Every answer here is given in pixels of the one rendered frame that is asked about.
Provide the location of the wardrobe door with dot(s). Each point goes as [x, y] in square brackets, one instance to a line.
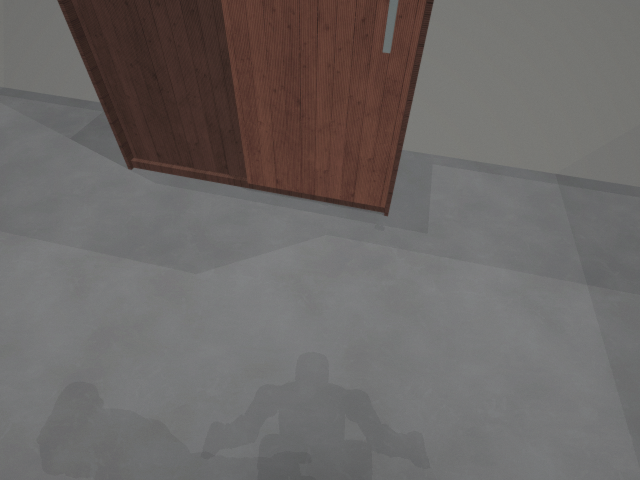
[166, 67]
[320, 106]

